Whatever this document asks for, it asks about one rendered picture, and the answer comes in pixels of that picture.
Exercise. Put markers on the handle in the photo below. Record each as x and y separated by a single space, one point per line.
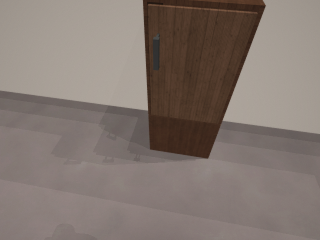
156 52

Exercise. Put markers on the cupboard door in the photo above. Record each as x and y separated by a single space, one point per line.
200 50

